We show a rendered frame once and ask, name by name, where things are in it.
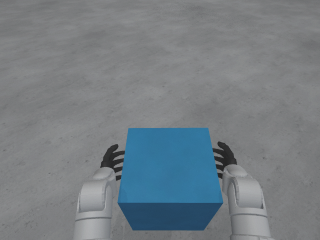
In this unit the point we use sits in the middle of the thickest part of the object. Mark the left robot hand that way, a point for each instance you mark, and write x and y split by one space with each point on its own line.
110 163

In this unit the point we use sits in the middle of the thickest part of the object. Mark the robot left forearm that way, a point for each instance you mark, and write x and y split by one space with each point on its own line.
94 206

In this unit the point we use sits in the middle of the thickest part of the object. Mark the right robot hand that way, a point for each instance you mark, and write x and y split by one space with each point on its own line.
228 157

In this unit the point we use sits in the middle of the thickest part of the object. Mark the carton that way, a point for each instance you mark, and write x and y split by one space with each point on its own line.
169 179

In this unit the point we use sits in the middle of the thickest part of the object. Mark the robot right forearm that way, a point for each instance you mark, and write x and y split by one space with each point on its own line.
247 208

